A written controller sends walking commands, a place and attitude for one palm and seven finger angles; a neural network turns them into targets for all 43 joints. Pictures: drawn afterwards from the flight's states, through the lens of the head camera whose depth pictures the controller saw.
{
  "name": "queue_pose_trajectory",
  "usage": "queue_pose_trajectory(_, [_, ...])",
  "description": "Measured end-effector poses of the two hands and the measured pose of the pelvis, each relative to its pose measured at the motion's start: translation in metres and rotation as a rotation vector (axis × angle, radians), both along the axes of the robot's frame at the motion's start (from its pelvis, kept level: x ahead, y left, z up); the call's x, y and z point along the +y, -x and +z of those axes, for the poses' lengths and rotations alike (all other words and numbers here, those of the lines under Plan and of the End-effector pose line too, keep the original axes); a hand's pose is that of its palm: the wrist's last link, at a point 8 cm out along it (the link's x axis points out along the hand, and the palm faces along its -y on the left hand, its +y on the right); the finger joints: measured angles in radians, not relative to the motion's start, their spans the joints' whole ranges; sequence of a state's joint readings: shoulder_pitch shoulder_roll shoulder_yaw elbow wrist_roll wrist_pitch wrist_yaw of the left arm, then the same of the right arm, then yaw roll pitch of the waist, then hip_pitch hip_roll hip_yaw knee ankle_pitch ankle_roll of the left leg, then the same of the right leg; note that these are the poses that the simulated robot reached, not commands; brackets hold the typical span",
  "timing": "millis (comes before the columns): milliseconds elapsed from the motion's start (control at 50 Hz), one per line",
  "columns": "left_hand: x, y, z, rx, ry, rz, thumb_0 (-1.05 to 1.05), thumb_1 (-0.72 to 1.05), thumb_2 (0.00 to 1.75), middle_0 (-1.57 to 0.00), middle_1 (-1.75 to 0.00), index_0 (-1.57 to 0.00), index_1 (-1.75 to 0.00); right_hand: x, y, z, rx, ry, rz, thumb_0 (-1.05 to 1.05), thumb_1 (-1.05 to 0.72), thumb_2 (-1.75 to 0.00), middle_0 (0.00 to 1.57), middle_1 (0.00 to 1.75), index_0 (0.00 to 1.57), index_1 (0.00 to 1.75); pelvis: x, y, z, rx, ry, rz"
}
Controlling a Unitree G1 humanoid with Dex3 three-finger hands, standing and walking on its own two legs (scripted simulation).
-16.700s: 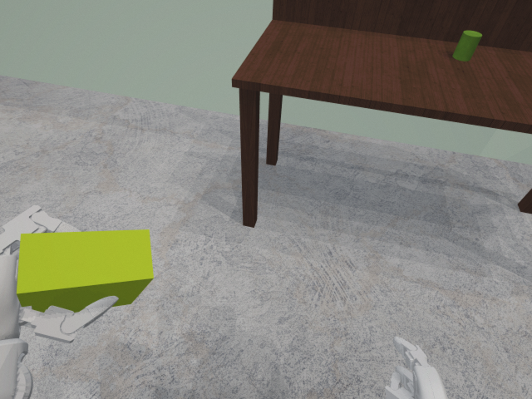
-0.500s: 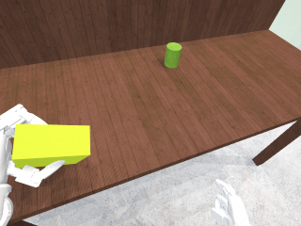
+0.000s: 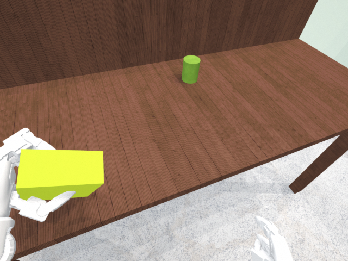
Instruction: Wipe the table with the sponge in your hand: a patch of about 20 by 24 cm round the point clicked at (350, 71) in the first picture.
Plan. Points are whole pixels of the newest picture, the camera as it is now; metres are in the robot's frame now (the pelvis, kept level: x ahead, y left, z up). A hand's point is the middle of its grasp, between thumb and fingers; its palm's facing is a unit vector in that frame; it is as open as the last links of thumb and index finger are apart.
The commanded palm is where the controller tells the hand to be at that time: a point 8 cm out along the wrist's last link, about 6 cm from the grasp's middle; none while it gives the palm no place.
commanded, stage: come to a stop and stand still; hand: left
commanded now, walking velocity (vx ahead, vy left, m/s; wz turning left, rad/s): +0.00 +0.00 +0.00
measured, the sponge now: (72, 176) +0.23 +0.21 +0.13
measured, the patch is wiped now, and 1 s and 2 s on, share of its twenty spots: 0.00 0.00 0.00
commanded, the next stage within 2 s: look again from close up in 0.80 s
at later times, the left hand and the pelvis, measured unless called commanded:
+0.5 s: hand (19, 167) +0.22 +0.28 +0.17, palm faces +0.44 -0.82 -0.36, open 9.6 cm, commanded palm +0.16 +0.29 +0.17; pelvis +0.00 +0.01 +0.00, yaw +1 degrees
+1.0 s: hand (34, 173) +0.21 +0.25 +0.16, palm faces +0.37 -0.85 -0.38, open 9.6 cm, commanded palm +0.16 +0.29 +0.17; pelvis +0.00 +0.01 +0.00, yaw +0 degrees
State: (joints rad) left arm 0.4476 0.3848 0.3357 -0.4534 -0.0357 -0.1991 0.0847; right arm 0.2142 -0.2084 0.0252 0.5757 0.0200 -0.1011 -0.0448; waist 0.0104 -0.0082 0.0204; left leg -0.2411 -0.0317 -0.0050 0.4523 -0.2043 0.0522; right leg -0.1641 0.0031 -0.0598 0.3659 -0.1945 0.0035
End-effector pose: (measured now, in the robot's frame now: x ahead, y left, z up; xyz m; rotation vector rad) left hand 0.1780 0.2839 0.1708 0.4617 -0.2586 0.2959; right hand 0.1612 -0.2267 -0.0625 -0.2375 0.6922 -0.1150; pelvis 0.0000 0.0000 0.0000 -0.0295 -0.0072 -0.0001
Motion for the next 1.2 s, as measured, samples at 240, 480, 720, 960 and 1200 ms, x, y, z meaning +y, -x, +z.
queue_pose_trajectory(240, [0.015, -0.003, -0.003, -0.02, 0.0, 0.016, 0.0, -0.45, 1.04, -0.78, -1.37, -0.77, -1.37, 0.007, 0.009, -0.005, -0.023, -0.029, 0.02, 0.01, -0.9, -0.9, 0.2, 0.3, 0.2, 0.3, 0.011, 0.008, -0.003, 0.012, -0.004, -0.021])
queue_pose_trajectory(480, [0.034, 0.001, 0.003, -0.106, -0.019, 0.066, 0.0, -0.45, 1.04, -0.78, -1.36, -0.78, -1.36, 0.026, -0.003, -0.002, 0.004, 0.01, 0.075, 0.02, -0.9, -0.9, 0.2, 0.3, 0.2, 0.3, 0.011, 0.002, -0.004, 0.0, 0.001, 0.01])
queue_pose_trajectory(720, [0.015, -0.011, -0.007, -0.009, 0.002, -0.011, 0.0, -0.45, 1.04, -0.78, -1.37, -0.78, -1.37, 0.029, -0.024, 0.005, -0.043, -0.022, 0.05, 0.01, -0.9, -0.9, 0.2, 0.3, 0.2, 0.3, 0.015, -0.006, -0.001, 0.012, -0.001, -0.001])
queue_pose_trajectory(960, [0.013, 0.002, 0.007, -0.056, -0.004, 0.023, 0.0, -0.45, 1.04, -0.78, -1.37, -0.78, -1.37, 0.017, -0.016, 0.0, 0.002, 0.006, 0.05, 0.01, -0.9, -0.9, 0.2, 0.3, 0.2, 0.3, 0.009, -0.003, -0.001, 0.004, 0.002, 0.007])
queue_pose_trajectory(1200, [0.007, 0.001, -0.006, 0.005, 0.023, 0.036, 0.0, -0.46, 1.04, -0.78, -1.37, -0.78, -1.37, 0.009, -0.006, 0.0, -0.003, -0.002, 0.022, 0.01, -0.9, -0.9, 0.2, 0.3, 0.2, 0.3, 0.004, 0.001, 0.0, 0.001, 0.0, 0.005])
